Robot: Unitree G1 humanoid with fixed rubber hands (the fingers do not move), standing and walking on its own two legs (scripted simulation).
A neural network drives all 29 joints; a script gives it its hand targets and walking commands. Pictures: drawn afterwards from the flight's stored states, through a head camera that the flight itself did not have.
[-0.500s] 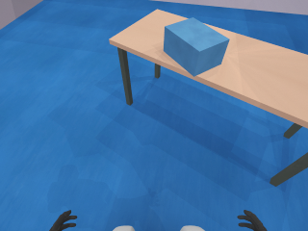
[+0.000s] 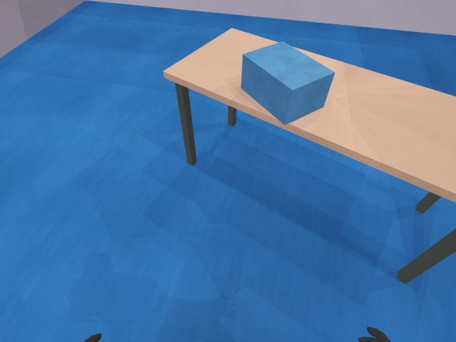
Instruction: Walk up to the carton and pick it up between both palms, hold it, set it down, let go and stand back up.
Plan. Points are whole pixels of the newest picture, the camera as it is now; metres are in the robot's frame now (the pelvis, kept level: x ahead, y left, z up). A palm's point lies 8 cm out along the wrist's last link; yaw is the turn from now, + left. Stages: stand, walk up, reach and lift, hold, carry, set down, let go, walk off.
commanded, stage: stand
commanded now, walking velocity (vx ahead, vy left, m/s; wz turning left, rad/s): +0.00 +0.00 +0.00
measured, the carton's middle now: (283, 81) +0.96 -0.20 -0.09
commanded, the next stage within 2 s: none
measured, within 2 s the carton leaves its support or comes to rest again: neither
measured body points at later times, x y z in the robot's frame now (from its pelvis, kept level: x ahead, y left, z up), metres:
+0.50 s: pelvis +0.00 +0.01 +0.01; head +0.00 +0.01 +0.46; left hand +0.08 +0.29 -0.13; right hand +0.08 -0.28 -0.13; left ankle +0.00 +0.12 -0.74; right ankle +0.00 -0.12 -0.74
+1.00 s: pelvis +0.00 +0.01 +0.01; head +0.00 +0.00 +0.46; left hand +0.08 +0.29 -0.12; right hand +0.10 -0.27 -0.13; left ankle +0.00 +0.12 -0.74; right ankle +0.00 -0.12 -0.74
